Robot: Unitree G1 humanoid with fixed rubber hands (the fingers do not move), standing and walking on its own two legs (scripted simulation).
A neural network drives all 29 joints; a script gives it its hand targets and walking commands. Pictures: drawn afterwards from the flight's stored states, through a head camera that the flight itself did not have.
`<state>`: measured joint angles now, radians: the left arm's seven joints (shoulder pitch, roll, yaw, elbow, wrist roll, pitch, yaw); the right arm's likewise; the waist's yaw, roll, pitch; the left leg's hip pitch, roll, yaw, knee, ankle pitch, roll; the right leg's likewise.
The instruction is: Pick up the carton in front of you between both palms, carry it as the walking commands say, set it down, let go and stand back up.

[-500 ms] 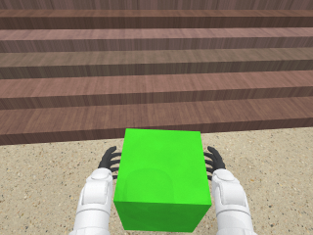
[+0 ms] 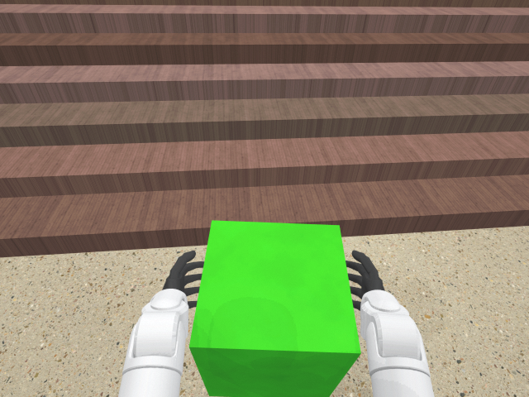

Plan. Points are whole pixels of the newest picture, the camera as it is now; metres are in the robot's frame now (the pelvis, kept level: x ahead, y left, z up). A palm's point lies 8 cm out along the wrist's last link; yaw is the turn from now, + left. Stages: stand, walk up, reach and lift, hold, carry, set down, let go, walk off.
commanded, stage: hold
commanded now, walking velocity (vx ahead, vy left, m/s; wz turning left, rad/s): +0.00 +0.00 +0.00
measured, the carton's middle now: (271, 314) +0.30 +0.00 -0.03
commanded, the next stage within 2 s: carry in 1.12 s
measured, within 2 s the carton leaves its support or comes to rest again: neither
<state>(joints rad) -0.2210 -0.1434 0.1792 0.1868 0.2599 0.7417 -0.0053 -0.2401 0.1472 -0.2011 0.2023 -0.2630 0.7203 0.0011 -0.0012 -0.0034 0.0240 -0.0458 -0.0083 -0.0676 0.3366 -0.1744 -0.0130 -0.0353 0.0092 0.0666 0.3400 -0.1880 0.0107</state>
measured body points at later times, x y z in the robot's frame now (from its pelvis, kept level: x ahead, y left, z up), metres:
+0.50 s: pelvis -0.01 +0.00 +0.00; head -0.05 +0.00 +0.45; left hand +0.29 +0.15 +0.04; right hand +0.29 -0.15 +0.04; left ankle +0.02 +0.13 -0.75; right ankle +0.01 -0.13 -0.75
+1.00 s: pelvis +0.00 +0.00 +0.00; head -0.04 +0.00 +0.45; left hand +0.29 +0.15 +0.04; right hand +0.29 -0.15 +0.04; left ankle +0.02 +0.13 -0.75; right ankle +0.01 -0.13 -0.75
